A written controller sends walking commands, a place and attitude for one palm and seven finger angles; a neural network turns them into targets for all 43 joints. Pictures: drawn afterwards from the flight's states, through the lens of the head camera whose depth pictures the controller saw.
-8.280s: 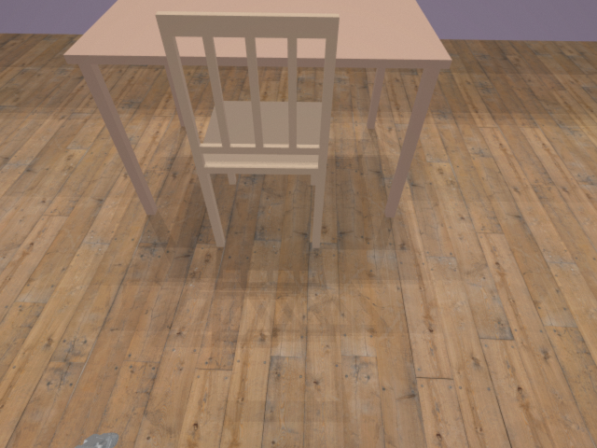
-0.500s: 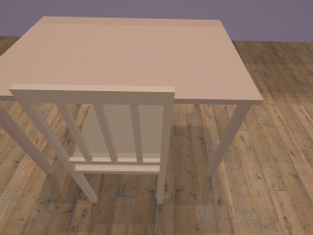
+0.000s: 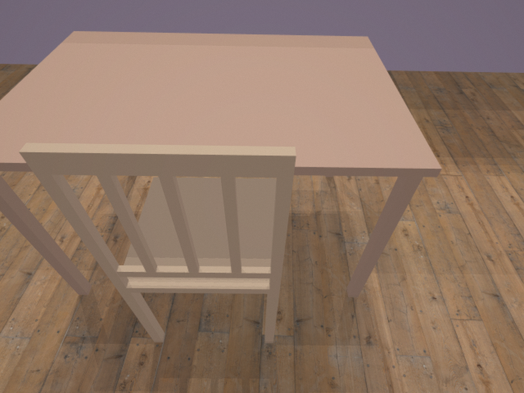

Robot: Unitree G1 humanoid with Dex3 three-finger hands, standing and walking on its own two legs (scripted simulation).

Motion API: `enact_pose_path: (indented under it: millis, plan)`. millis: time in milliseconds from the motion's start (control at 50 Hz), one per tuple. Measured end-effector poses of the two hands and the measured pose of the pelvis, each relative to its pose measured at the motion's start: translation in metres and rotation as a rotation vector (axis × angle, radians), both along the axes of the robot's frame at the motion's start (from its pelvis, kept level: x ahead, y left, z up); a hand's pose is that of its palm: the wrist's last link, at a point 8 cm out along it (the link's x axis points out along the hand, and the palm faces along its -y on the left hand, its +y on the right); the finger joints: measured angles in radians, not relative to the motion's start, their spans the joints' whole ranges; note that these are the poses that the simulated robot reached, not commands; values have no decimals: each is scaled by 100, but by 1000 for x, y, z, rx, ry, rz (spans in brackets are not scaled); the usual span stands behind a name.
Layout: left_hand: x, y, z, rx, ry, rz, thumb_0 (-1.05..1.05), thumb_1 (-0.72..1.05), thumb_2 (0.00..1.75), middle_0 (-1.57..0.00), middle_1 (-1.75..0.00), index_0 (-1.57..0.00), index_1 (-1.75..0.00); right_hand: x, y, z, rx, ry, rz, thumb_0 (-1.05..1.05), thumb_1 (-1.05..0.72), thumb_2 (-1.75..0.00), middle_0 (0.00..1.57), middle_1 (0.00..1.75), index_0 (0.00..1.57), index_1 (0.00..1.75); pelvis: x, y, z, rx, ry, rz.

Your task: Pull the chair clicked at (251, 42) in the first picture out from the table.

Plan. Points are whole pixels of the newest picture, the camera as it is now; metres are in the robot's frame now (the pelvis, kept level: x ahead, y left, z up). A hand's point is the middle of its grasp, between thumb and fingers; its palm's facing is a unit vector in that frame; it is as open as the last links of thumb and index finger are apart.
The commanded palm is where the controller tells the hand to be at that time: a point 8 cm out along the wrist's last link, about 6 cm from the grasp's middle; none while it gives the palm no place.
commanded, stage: look again from close up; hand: left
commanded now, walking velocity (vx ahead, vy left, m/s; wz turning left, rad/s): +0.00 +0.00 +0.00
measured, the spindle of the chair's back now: (182, 229) +0.45 +0.20 -0.08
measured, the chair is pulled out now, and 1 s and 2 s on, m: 0.00 0.00 0.00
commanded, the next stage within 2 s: raise the hand toward the chair's back in 0.82 s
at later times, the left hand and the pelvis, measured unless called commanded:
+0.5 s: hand out of the picture -0.03 +0.16 -0.17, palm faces +0.04 -0.98 -0.17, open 7.4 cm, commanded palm none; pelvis +0.00 +0.00 +0.00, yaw +0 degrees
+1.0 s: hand out of the picture +0.01 +0.18 -0.15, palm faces +0.14 -0.96 -0.23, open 7.3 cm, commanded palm +0.10 +0.21 -0.07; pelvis -0.01 +0.00 +0.00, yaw +1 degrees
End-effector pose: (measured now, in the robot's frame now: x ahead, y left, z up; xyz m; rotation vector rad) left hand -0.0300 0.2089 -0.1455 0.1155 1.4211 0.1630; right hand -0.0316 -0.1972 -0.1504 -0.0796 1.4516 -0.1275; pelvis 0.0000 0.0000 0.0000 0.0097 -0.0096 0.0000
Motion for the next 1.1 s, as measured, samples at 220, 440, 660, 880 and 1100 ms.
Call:
enact_pose_path:
  millis: [220,440,660,880,1100]
  plan:
    - [-5,0,0,-5,9,0,0,90,89,-20,-30,-20,-29,-5,1,1,-1,11,-3,0,-90,-90,20,30,20,30,-2,1,0,0,0,0]
    - [-8,0,0,-5,21,-1,0,90,89,-20,-30,-20,-29,-9,2,0,2,17,-8,0,-90,-90,20,30,20,30,-3,2,0,1,1,-4]
    - [-7,-2,1,-1,15,0,0,90,89,-20,-30,-20,-29,-8,2,-1,8,16,-8,0,-90,-90,20,30,20,30,-3,0,0,2,1,-2]
    - [-7,-5,0,-6,13,1,0,90,89,-20,-30,-20,-29,-6,-1,-1,3,8,-9,0,-90,-90,20,30,20,30,-2,-2,0,1,1,-3]
    - [131,34,87,139,-711,15,5,91,87,-20,-29,-19,-29,73,-58,16,-169,-484,51,2,-92,-90,21,30,20,30,-20,0,-17,4,80,60]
